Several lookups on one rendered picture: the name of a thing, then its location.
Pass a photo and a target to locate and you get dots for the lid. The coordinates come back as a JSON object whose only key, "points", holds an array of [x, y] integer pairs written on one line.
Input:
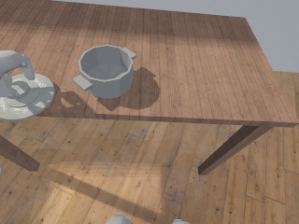
{"points": [[37, 100]]}

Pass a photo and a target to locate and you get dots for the robot left shin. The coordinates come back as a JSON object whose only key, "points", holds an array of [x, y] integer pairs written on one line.
{"points": [[120, 215]]}

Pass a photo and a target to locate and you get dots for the table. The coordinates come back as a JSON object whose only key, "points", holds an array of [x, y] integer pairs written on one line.
{"points": [[189, 68]]}

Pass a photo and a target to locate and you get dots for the knob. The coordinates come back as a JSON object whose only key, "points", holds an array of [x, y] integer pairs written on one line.
{"points": [[21, 87]]}

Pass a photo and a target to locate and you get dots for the pot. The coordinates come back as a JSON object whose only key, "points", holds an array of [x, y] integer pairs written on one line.
{"points": [[106, 71]]}

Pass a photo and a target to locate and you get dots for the robot left hand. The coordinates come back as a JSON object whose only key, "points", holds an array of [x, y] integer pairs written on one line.
{"points": [[10, 60]]}

